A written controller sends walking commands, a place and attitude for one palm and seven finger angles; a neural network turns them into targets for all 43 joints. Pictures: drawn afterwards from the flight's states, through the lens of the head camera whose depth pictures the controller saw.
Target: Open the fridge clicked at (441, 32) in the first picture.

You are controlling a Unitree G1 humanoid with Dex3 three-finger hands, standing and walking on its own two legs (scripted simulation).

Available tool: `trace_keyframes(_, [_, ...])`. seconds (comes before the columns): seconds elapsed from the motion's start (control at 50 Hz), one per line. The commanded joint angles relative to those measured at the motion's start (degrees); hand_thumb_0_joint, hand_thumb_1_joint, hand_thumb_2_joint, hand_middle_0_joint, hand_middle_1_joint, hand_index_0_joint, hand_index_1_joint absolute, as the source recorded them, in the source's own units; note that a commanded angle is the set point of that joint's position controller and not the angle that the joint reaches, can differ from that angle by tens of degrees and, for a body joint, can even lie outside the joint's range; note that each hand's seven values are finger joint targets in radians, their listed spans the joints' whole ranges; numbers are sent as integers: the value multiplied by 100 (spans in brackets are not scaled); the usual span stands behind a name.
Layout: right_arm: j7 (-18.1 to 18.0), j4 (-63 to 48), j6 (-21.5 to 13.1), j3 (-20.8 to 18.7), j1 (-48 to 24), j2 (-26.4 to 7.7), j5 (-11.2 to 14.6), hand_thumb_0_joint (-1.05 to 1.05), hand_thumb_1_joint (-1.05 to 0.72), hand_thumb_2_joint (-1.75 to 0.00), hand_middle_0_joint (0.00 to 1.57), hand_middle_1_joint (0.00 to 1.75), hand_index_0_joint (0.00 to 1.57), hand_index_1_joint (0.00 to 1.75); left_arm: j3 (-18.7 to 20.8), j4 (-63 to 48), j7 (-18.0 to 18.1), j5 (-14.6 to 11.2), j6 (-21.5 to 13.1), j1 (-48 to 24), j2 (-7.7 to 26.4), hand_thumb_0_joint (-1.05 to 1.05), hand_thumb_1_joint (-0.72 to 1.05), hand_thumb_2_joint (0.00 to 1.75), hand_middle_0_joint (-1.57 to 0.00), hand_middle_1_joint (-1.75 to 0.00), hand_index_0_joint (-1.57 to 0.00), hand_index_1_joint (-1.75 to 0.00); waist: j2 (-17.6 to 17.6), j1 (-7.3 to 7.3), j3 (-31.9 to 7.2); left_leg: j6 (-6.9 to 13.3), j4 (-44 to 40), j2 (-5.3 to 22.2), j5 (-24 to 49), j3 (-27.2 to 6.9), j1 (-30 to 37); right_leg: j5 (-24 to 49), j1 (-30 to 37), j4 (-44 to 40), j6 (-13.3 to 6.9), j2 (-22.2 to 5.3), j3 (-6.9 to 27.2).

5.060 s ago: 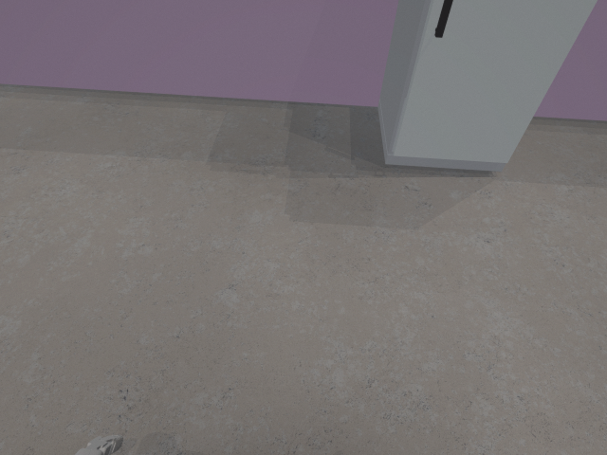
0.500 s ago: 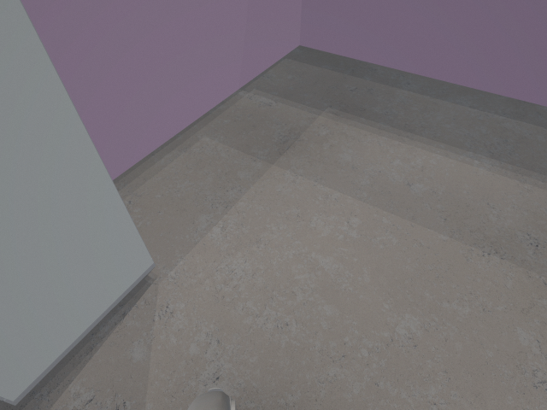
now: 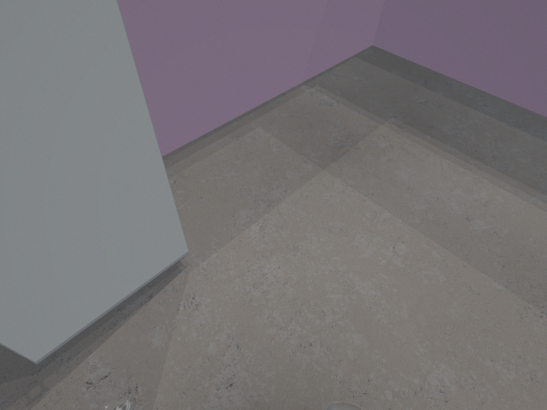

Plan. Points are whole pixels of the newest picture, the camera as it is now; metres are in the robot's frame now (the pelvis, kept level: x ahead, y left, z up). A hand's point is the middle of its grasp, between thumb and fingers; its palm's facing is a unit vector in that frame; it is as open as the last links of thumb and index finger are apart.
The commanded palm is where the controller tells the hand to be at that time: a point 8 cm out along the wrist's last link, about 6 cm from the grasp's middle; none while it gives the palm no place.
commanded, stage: turn to face it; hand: left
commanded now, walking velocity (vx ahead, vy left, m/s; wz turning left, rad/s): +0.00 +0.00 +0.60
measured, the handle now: out of the picture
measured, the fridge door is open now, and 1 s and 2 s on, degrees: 0 0 0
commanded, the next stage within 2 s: take the last steps up to it in 1.24 s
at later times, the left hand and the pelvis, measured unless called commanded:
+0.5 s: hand out of the picture -0.02 +0.14 -0.15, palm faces +0.35 -0.90 -0.26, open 7.4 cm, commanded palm none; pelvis -0.02 -0.06 +0.00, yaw +20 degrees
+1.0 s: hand out of the picture -0.10 +0.22 -0.16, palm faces +0.59 -0.77 -0.25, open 7.4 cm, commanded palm none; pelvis -0.06 -0.02 +0.00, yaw +35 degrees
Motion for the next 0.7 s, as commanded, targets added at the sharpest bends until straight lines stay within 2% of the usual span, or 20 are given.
trace_keyframes(0.0, [-48, -433, -88, -342, 223, -1230, -46, 0, -90, -90, 20, 30, 20, 30, 4, -553, 44, -8, -94, 8, 315, 0, 90, 90, -20, -30, -20, -30, 861, -50, -474, 628, -1059, 1516, -253, -2245, 698, -319, -50, -621, 5, 173, 20])
trace_keyframes(0.08, [-27, -550, -21, -401, 86, -1291, -52, 0, -90, -90, 20, 30, 20, 30, -21, -611, 69, -65, -120, 252, 366, 0, 90, 90, -20, -30, -20, -30, 972, 63, -575, 495, -838, 1281, 306, -2435, 373, -242, 868, -1692, -114, 446, -36])
trace_keyframes(0.12, [0, -658, 4, -411, -125, -1244, -1, 0, -90, -90, 20, 30, 20, 30, 9, -558, 90, -79, -164, 653, 524, 0, 90, 90, -20, -30, -20, -30, 774, 298, -670, 168, -517, 984, 97, -2266, -224, 500, 1935, -3059, -197, 405, -63])
trace_keyframes(0.14, [31, -736, 25, -387, -118, -971, 40, 0, -90, -90, 20, 30, 20, 30, 73, -549, 128, -28, -204, 869, 816, 0, 90, 90, -20, -30, -20, -30, 80, 387, -737, -185, 184, 571, -663, -1845, -997, 346, 2693, -3929, -433, -321, 544])
trace_keyframes(0.16, [29, -879, 19, -323, -68, -570, 66, 0, -90, -90, 20, 30, 20, 30, 163, -656, 160, 82, -242, 807, 1417, 0, 90, 90, -20, -30, -20, -30, -1753, 407, -566, -722, 1784, -310, -2009, -491, -2058, 86, 2895, -4523, -1056, -1996, 2246])
trace_keyframes(0.18, [23, -891, 21, -384, -201, -907, -25, 0, -90, -90, 20, 30, 20, 30, 79, -804, 171, 29, -208, 430, 1411, 0, 90, 90, -20, -30, -20, -30, -1299, 323, -305, -681, 2977, -54, -2428, -492, -1791, 605, 1747, -4433, -1330, -2441, 2130])
trace_keyframes(0.2, [69, -800, 97, -407, -32, -964, -41, 0, -90, -90, 20, 30, 20, 30, 26, -920, 172, 20, -251, -29, 1075, 0, 90, 90, -20, -30, -20, -30, -991, 63, -109, -647, 3634, 130, -1933, -649, -1575, 464, 1189, -4424, -1265, -2018, 1500])
trace_keyframes(0.22, [91, -718, 168, -418, 88, -854, -40, 0, -90, -90, 20, 30, 20, 30, 1, -972, 172, 2, -245, -331, 930, 0, 90, 90, -20, -30, -20, -30, -1016, -110, 15, -687, 3985, 175, -1760, -516, -1473, 658, 970, -4347, -1130, -1743, 1239])
trace_keyframes(0.24, [122, -600, 195, -385, 146, -821, -54, 0, -90, -90, 20, 30, 20, 30, -75, -965, 138, -5, -263, -429, 792, 0, 90, 90, -20, -30, -20, -30, -798, -188, 230, -754, 4265, 286, -1427, -370, -1455, 1196, 956, -4120, -1026, -1403, 655])
trace_keyframes(0.26, [140, -572, 194, -357, 248, -771, -45, 0, -90, -90, 20, 30, 20, 30, -117, -937, 117, -7, -299, -335, 689, 0, 90, 90, -20, -30, -20, -30, -836, -192, 213, -817, 4367, 297, -1246, -250, -1546, 1775, 1206, -3925, -969, -1234, 245])
trace_keyframes(0.28, [148, -584, 193, -341, 222, -742, -36, 0, -90, -90, 20, 30, 20, 30, -123, -877, 107, -9, -320, -114, 677, 0, 90, 90, -20, -30, -20, -30, -919, -106, 136, -861, 4373, 301, -1182, -182, -1609, 2171, 1455, -3796, -944, -1175, 54])
trace_keyframes(0.4, [148, -779, 217, -252, -563, -764, -5, 0, -90, -90, 20, 30, 20, 30, -65, -594, 93, 41, -294, 775, 950, 0, 90, 90, -20, -30, -20, -30, -1025, 337, -91, -989, 3391, 457, -1571, 111, -1434, 2814, 2235, -3567, -1143, -1477, -99])
trace_keyframes(0.48, [163, -843, 166, -167, -842, -726, 32, 0, -90, -90, 20, 30, 20, 30, -21, -522, 71, 76, -252, 886, 1142, 0, 90, 90, -20, -30, -20, -30, -1303, 437, -226, -918, 2346, 432, -1791, 381, -930, 3293, 2349, -3336, -1163, -1590, -309])
trace_keyframes(0.54, [150, -857, 91, -127, -751, -727, 67, 0, -90, -90, 20, 30, 20, 30, 45, -490, 60, 91, -213, 864, 1280, 0, 90, 90, -20, -30, -20, -30, -1413, 427, -469, -792, 1450, 365, -1794, 575, -321, 3469, 2353, -2986, -1096, -1709, -471])
trace_keyframes(0.58, [133, -794, 40, -150, -436, -867, 48, 0, -90, -90, 20, 30, 20, 30, 72, -477, 36, 44, -179, 759, 1280, 0, 90, 90, -20, -30, -20, -30, -1277, 223, -601, -709, 414, 344, -1005, 630, 413, 3166, 2068, -2486, -799, -1595, -797])
trace_keyframes(0.6, [135, -705, -7, -215, -121, -1098, 37, 0, -90, -90, 20, 30, 20, 30, 58, -493, 17, -5, -149, 728, 1204, 0, 90, 90, -20, -30, -20, -30, -648, 23, -792, -628, -300, 469, -147, 428, 1271, 2643, 1528, -1814, -517, -1440, -1031])
trace_keyframes(0.62, [107, -695, -62, -367, 177, -1732, 5, 0, -90, -90, 20, 30, 20, 30, 9, -675, -12, -42, -117, 710, 892, 0, 90, 90, -20, -30, -20, -30, 999, -165, -997, -121, -607, 1748, 1233, -1241, 2303, 507, 94, -578, -77, -774, -1246])
trace_keyframes(0.64, [56, -602, -45, -467, 538, -2176, 37, 0, -90, -90, 20, 30, 20, 30, -111, -926, -12, -24, -85, 276, 589, 0, 90, 90, -20, -30, -20, -30, 1909, -403, -898, 605, -611, 2728, 3361, -2318, 2301, -1838, -873, 415, 144, -308, -842])
trace_keyframes(0.66, [41, -500, -19, -435, 590, -2070, 14, 0, -90, -90, 20, 30, 20, 30, -80, -953, 7, 7, -35, 108, 772, 0, 90, 90, -20, -30, -20, -30, 1199, -371, -828, 851, -472, 2773, 3041, -1849, 2025, -1557, -790, 909, 28, -411, -399])
trace_keyframes(0.68, [-23, -520, -62, -374, 388, -1818, 3, 0, -90, -90, 20, 30, 20, 30, -72, -851, 21, 27, -6, -20, 700, 0, 90, 90, -20, -30, -20, -30, 1325, -324, -663, 682, -597, 2313, 2859, -1726, 1740, -1160, -863, 1040, 34, -427, -235])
